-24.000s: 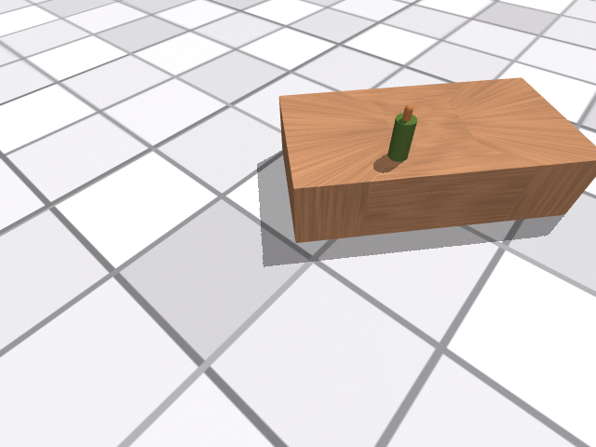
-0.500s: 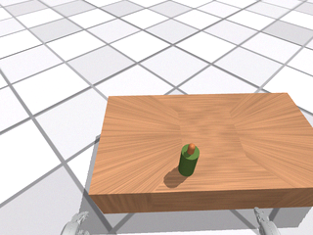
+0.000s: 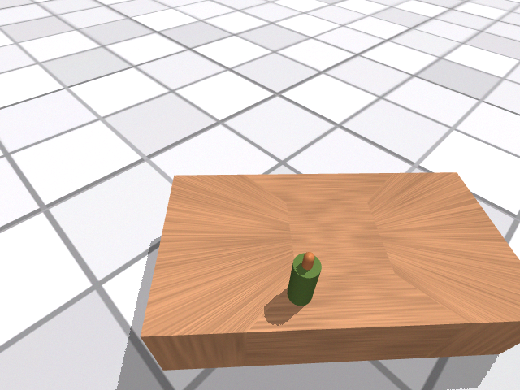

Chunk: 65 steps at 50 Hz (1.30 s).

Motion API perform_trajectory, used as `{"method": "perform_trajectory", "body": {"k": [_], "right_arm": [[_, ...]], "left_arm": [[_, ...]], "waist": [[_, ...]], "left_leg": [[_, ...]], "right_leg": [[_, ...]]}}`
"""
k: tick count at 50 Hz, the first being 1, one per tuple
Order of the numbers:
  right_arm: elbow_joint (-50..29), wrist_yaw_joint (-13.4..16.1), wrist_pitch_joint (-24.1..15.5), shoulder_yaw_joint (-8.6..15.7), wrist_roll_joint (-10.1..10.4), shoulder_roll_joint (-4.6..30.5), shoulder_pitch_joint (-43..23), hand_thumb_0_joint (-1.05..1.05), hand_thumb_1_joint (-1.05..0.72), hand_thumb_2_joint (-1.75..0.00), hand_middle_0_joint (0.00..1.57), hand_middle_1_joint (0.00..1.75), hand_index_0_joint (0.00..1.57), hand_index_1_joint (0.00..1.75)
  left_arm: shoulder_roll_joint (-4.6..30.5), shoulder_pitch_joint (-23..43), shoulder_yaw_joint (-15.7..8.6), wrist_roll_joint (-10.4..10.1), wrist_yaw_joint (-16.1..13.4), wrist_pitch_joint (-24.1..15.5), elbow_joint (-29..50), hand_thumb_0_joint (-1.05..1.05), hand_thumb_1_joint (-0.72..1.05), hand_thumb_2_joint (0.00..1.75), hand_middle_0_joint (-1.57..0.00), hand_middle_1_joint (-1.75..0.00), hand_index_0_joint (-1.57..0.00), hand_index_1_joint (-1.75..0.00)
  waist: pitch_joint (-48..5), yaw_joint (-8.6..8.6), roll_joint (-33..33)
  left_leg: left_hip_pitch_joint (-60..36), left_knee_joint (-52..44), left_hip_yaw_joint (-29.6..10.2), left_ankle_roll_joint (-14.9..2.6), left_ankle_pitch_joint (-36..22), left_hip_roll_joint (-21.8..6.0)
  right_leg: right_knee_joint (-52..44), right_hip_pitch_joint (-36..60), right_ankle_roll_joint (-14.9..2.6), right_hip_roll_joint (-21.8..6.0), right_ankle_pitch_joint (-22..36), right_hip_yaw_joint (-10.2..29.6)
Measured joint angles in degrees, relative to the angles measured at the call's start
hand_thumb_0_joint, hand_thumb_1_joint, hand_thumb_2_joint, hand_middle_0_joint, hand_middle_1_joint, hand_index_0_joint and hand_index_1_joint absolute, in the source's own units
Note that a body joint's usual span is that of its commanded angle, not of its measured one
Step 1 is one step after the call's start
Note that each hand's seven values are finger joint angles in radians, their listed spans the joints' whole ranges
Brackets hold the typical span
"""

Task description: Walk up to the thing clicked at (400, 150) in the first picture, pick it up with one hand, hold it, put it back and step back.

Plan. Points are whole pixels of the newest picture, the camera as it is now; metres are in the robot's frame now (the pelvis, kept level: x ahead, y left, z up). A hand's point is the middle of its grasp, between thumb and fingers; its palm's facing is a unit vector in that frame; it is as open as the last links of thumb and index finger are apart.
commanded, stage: home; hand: right
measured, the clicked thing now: (304, 275) +0.49 -0.11 -0.34
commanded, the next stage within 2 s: stand in 0.76 s
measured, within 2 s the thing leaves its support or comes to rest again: neither
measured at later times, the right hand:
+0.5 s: hand out of the picture +0.06 -0.24 -0.15, palm faces -0.01 +0.93 -0.37, open 17.2 cm
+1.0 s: hand out of the picture +0.07 -0.23 -0.15, palm faces +0.00 +0.93 -0.37, open 16.2 cm
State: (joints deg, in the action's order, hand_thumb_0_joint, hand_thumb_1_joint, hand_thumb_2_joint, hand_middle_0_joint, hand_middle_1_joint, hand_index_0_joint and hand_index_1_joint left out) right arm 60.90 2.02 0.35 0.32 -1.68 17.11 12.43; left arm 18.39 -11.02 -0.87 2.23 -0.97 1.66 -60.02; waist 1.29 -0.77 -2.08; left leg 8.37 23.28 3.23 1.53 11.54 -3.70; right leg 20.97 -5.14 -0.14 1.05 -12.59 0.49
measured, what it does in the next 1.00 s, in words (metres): stands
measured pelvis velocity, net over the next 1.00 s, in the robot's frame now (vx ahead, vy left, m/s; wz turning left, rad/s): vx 0.01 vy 0.02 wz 0.00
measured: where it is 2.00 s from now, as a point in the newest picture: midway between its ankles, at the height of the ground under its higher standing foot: outside the picture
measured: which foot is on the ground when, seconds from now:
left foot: down 0.00-1.00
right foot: down 0.00-1.00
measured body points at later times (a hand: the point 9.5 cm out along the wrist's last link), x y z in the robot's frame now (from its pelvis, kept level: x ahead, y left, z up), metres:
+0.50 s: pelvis +0.00 +0.01 +0.00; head -0.01 +0.03 +0.45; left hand +0.05 +0.30 -0.15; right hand +0.06 -0.28 -0.13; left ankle +0.01 +0.13 -0.74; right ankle -0.01 -0.12 -0.74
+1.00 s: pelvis +0.01 +0.02 +0.00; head +0.01 +0.03 +0.45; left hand +0.07 +0.31 -0.14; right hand +0.07 -0.28 -0.12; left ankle +0.01 +0.13 -0.74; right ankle -0.01 -0.12 -0.74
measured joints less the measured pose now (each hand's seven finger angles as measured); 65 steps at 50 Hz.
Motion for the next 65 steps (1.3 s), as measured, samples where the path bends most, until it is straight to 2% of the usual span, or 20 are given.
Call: {"method": "perform_trajectory", "body": {"k": [21, 47, 50, 54, 59, 65], "right_arm": [[3.83, -0.41, -0.48, -0.50, 0.53, 0.48, -3.20, 0.00, 0.48, -0.08, 0.06, 0.06, 0.06, 0.06], [4.36, -0.99, -0.69, -0.21, 0.95, 1.17, -5.21, 0.00, 0.44, -0.12, 0.08, 0.08, 0.09, 0.09], [4.41, -1.07, -0.64, -0.15, 0.99, 1.26, -5.27, 0.00, 0.35, -0.20, 0.12, 0.14, 0.12, 0.15], [4.45, -1.16, -0.62, -0.09, 1.02, 1.33, -5.36, 0.00, 0.16, -0.39, 0.16, 0.21, 0.16, 0.22], [4.44, -1.23, -0.67, -0.07, 1.06, 1.37, -5.51, 0.00, -0.17, -0.65, 0.18, 0.26, 0.19, 0.27], [4.37, -1.28, -0.72, -0.06, 1.09, 1.47, -5.71, 0.00, -0.58, -0.82, 0.20, 0.29, 0.20, 0.29]], "left_arm": [[0.63, 1.28, 0.72, -0.44, 0.18, -0.52, -4.29, 0.00, 0.90, 0.90, -0.20, -0.29, -0.20, -0.29], [1.03, 3.38, 0.97, -0.82, 0.33, -1.08, -4.71, 0.00, 0.90, 0.90, -0.20, -0.29, -0.20, -0.29], [1.08, 3.42, 0.93, -0.85, 0.38, -1.13, -4.74, 0.00, 0.90, 0.90, -0.20, -0.29, -0.20, -0.29], [1.15, 3.34, 0.92, -0.80, 0.41, -1.20, -4.73, 0.00, 0.90, 0.90, -0.20, -0.30, -0.20, -0.30], [1.24, 3.36, 0.91, -0.91, 0.40, -1.25, -4.77, 0.00, 0.90, 0.90, -0.20, -0.30, -0.20, -0.30], [1.31, 3.49, 0.89, -0.94, 0.43, -1.34, -4.59, 0.00, 0.90, 0.90, -0.20, -0.30, -0.20, -0.30]], "waist": [[0.43, 0.58, 0.34], [0.79, 0.36, 0.27], [0.81, 0.35, 0.29], [0.80, 0.32, 0.37], [0.85, 0.25, 0.42], [0.86, 0.27, 0.48]], "left_leg": [[-0.65, -2.24, 0.37, -0.72, -1.36, 0.92], [-1.41, -3.74, 0.63, -1.43, -1.53, 1.88], [-1.47, -3.91, 0.65, -1.49, -1.55, 2.00], [-1.48, -3.96, 0.65, -1.58, -1.48, 2.05], [-1.59, -4.01, 0.61, -1.66, -1.38, 2.15], [-1.73, -4.09, 0.55, -1.77, -1.37, 2.26]], "right_leg": [[-2.10, 0.56, 0.72, -0.87, 1.35, 0.29], [-3.69, 1.38, 1.44, -1.81, 1.60, 0.48], [-3.80, 1.42, 1.51, -1.92, 1.58, 0.48], [-4.10, 1.55, 1.58, -1.98, 1.63, 0.48], [-4.38, 1.80, 1.67, -2.07, 1.64, 0.42], [-4.69, 2.08, 1.78, -2.19, 1.72, 0.36]]}}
